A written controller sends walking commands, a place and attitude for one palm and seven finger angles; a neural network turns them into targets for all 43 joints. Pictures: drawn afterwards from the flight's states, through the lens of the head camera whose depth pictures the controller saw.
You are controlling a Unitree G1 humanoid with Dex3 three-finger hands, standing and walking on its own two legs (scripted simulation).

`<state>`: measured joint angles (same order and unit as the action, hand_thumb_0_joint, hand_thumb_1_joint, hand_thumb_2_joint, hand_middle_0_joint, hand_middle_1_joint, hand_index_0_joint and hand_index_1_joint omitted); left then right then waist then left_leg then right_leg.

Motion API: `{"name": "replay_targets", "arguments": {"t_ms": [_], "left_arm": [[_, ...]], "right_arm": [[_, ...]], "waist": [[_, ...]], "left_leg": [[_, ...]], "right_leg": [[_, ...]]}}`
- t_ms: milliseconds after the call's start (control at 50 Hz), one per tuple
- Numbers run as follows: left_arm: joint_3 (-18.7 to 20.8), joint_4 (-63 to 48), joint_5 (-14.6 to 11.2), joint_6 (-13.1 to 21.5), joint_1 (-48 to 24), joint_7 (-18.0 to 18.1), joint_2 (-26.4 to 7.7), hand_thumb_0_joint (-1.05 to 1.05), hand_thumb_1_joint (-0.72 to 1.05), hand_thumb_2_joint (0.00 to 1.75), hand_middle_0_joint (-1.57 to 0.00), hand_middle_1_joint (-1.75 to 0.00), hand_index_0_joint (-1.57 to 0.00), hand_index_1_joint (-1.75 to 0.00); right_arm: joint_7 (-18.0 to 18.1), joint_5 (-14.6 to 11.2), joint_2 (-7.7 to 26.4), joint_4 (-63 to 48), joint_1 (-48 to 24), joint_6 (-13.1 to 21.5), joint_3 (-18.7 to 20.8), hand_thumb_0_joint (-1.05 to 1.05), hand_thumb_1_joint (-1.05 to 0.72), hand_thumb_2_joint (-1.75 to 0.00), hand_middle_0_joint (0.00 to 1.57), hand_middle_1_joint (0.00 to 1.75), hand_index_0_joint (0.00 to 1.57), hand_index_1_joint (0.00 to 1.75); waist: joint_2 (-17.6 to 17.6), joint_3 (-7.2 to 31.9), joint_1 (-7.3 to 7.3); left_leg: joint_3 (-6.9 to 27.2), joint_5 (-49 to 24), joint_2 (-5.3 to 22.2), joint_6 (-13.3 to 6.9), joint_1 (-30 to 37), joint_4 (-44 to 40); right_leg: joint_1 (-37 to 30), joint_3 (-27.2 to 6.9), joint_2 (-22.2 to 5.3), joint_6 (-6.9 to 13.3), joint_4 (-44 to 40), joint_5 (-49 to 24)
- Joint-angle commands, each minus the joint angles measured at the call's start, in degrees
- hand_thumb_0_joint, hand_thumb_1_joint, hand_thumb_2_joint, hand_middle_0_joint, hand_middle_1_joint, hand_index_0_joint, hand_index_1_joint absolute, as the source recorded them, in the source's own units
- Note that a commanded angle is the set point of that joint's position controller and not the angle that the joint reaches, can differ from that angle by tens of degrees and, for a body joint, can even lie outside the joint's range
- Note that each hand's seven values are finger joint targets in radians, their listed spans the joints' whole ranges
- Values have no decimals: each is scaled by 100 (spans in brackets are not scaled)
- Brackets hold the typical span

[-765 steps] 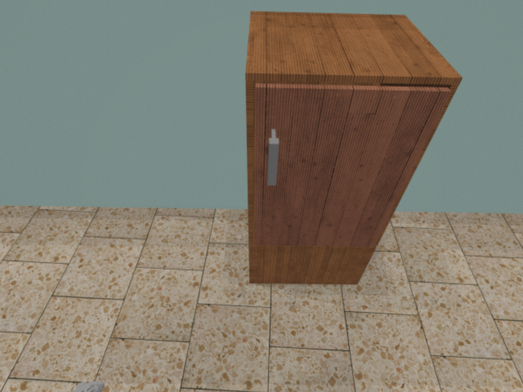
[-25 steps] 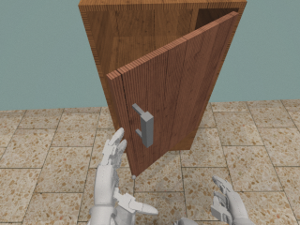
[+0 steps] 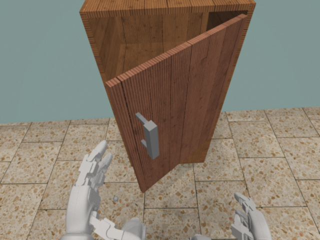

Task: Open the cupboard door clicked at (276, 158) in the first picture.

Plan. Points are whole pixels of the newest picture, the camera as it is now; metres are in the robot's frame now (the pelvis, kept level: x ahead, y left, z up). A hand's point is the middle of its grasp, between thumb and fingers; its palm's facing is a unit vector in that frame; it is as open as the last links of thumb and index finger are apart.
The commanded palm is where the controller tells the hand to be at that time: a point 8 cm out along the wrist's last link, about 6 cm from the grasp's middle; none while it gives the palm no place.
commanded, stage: draw the hand back to the body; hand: left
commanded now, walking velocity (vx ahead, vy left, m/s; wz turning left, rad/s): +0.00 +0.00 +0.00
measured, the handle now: (146, 136) +0.35 +0.06 +0.07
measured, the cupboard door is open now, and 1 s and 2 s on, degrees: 37 37 37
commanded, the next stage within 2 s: step back with the hand held close in 1.40 s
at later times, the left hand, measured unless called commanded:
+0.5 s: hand (58, 188) +0.19 +0.18 +0.15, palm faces +0.13 -0.94 -0.30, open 15.1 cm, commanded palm +0.16 +0.24 +0.18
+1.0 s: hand out of the picture +0.22 +0.29 +0.25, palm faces +0.41 -0.82 -0.39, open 9.3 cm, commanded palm +0.17 +0.33 +0.27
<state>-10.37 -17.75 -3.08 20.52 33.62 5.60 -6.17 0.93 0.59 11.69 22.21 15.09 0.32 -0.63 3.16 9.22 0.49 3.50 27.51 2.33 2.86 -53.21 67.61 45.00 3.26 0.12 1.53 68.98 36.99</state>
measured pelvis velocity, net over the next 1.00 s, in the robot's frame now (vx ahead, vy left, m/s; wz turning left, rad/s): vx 0.03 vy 0.04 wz -0.03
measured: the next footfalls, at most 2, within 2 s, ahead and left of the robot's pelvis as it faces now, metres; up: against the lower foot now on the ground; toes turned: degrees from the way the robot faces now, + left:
none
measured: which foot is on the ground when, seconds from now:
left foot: down 0.00-1.00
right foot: down 0.00-1.00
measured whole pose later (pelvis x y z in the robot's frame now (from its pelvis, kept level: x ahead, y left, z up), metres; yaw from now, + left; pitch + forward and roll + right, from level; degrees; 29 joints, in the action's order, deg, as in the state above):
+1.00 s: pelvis +0.03 +0.04 +0.09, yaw -2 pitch -2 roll -1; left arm 17.5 -26.0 -3.5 3.2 28.4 7.6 -20.5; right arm 6.3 -0.1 12.0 32.5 12.5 6.4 -3.6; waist 2.3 1.4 3.7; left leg -1.0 15.1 0.9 -0.2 -15.1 32.2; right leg 6.9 0.0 -1.6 -1.7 29.2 20.2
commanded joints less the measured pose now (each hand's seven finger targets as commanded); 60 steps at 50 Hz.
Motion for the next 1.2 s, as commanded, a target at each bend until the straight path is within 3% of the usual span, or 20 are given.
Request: {"name": "replay_targets", "arguments": {"t_ms": [0, 40, 120, 200, 260, 300, 320, 360, 480, 540, 660, 780, 800, 840, 900, 980, 1000, 1040, 1080, 1180], "left_arm": [[326, -1415, -241, 111, 21, -213, -176, 0, -50, 30, -15, -30, -15, -30], [538, -1385, -340, 21, 49, -356, -318, 0, -50, 30, -15, -30, -15, -30], [799, -1557, -468, -88, 102, -543, -512, 0, -50, 30, -15, -30, -15, -30], [1038, -1795, -616, -182, 103, -608, -645, 0, -50, 30, -15, -30, -15, -30], [1249, -1981, -715, -275, 38, -676, -764, 0, -40, 34, -15, -30, -15, -30], [1457, -1852, -812, -403, 118, -736, -862, 0, -32, 37, -16, -30, -16, -30], [1696, -1976, -57, -734, 200, -363, -1885, 0, -29, 39, -16, -30, -16, -30], [1409, -2080, 33, -1099, 295, -155, -1353, 0, -22, 42, -16, -30, -16, -30], [1901, -2053, 104, -1450, -125, 118, -1742, 0, -1, 51, -17, -30, -17, -30], [1977, -2138, 120, -1466, -190, 176, -1708, 0, 9, 55, -17, -30, -17, -30], [2370, -2234, 106, -1454, -235, 236, -1859, 0, 31, 64, -18, -30, -18, -30], [2925, -2096, 61, -1433, -610, 279, -2160, 0, 51, 74, -19, -30, -19, -30], [2908, -2069, 34, -1436, -669, 269, -2081, 0, 55, 75, -19, -30, -19, -30], [3085, -2134, 40, -1391, -818, 281, -2168, 0, 62, 78, -19, -30, -19, -30], [3375, -2037, -13, -1374, -887, 288, -2302, 0, 73, 82, -19, -30, -19, -30], [3750, -1950, -50, -1353, -1176, 288, -2521, 0, 87, 88, -20, -30, -20, -30], [3783, -2002, -57, -1326, -1286, 293, -2527, 0, 90, 90, -20, -30, -20, -30], [3513, -1624, -81, -1370, -1005, 233, -2173, 0, 90, 90, -20, -30, -20, -30], [3391, -1575, -99, -1393, -968, 174, -2092, 0, 90, 90, -20, -30, -20, -30], [3642, -1910, -67, -1357, -1168, 205, -2461, 0, 90, 90, -20, -30, -20, -30]], "right_arm": [[129, -86, 531, -1046, -354, 357, 214, 0, -90, -90, 20, 30, 20, 30], [167, -96, 556, -998, -320, 399, 218, 0, -90, -90, 20, 30, 20, 30], [203, -132, 574, -977, -338, 496, 206, 0, -90, -90, 20, 30, 20, 30], [234, -158, 565, -964, -356, 581, 194, 0, -90, -90, 20, 30, 20, 30], [256, -190, 570, -922, -382, 643, 190, 0, -90, -90, 20, 30, 20, 30], [286, -213, 570, -856, -423, 671, 183, 0, -90, -90, 20, 30, 20, 30], [470, -171, 613, -890, -402, 557, 212, 0, -90, -90, 20, 30, 20, 30], [564, -152, 512, -867, -386, 525, 122, 0, -90, -90, 20, 30, 20, 30], [708, -121, 588, -669, -617, 577, 23, 0, -90, -90, 20, 30, 20, 30], [716, -114, 589, -567, -618, 660, -14, 0, -90, -90, 20, 30, 20, 30], [658, -113, 602, -342, -734, 807, -38, 0, -90, -90, 20, 30, 20, 30], [636, -100, 655, -107, -867, 877, -11, 0, -90, -90, 20, 30, 20, 30], [632, -104, 641, -85, -913, 876, -18, 0, -90, -90, 20, 30, 20, 30], [613, -90, 647, -18, -920, 905, -10, 0, -90, -90, 20, 30, 20, 30], [588, -75, 665, 72, -959, 922, 18, 0, -90, -90, 20, 30, 20, 30], [556, -74, 694, 196, -1020, 912, 53, 0, -90, -90, 20, 30, 20, 30], [549, -70, 687, 214, -1022, 911, 55, 0, -90, -90, 20, 30, 20, 30], [517, -64, 680, 252, -1025, 895, 70, 0, -90, -90, 20, 30, 20, 30], [492, -70, 728, 249, -1073, 876, 120, 0, -90, -90, 20, 30, 20, 30], [507, -44, 727, 260, -1125, 854, 140, 0, -90, -90, 20, 30, 20, 30]], "waist": [[-655, 630, -134], [-680, 530, -124], [-352, 426, -52], [-357, 364, -19], [-154, 369, 7], [-333, 259, 22], [-422, 385, 228], [-160, 108, 92], [-438, -287, 131], [-156, -234, 141], [93, -301, 215], [-26, -506, 277], [69, -601, 251], [200, -519, 280], [29, -480, 316], [205, -519, 357], [335, -487, 335], [83, -680, 310], [-88, -677, 316], [1, -495, 361]], "left_leg": [[-295, -804, -314, -456, 1344, -994], [-290, -751, -308, -443, 1406, -1091], [-282, -860, -304, -446, 1693, -1335], [-278, -904, -304, -455, 1894, -1522], [-284, -1004, -298, -448, 2110, -1652], [-283, -987, -294, -448, 2100, -1711], [-436, -1142, -218, -463, 2398, -1860], [-499, -1304, -233, -495, 2767, -2013], [-425, -1286, -188, -496, 3268, -2637], [-400, -1388, -175, -484, 3610, -2934], [-346, -1772, -144, -426, 4003, -3445], [-307, -1828, -109, -373, 4253, -3884], [-317, -1785, -100, -365, 4281, -3963], [-300, -1907, -86, -346, 4425, -4064], [-312, -2046, -78, -340, 4518, -4197], [-349, -2145, -83, -314, 4648, -4312], [-361, -2192, -88, -309, 4701, -4337], [-380, -2211, -72, -323, 4709, -4380], [-403, -2249, -74, -347, 4765, -4411], [-464, -2268, -123, -355, 4876, -4439]], "right_leg": [[-515, -282, 69, -191, -1940, -1963], [-577, -286, 61, -207, -2068, -1860], [-678, -160, 102, -161, -2136, -1860], [-836, -108, 121, -164, -2284, -1869], [-913, -54, 146, -157, -2346, -1985], [-1012, -74, 144, -177, -2481, -1963], [-1148, -457, -75, -118, -2924, -2178], [-1253, -323, -98, -132, -3103, -2326], [-1605, -119, -28, -146, -3573, -2114], [-1846, -47, -27, -129, -3634, -2233], [-2396, 8, 0, -105, -3856, -2601], [-2774, 13, 51, -94, -4230, -2624], [-2798, 4, 41, -96, -4253, -2592], [-2907, 1, 54, -79, -4310, -2654], [-3148, -1, 58, -73, -4421, -2821], [-3297, -25, 86, -64, -4611, -2917], [-3347, -28, 62, -61, -4594, -2955], [-3269, -4, 80, -94, -4658, -2972], [-3343, -26, 95, -108, -4759, -3053], [-3527, -56, 84, -103, -4868, -3131]]}}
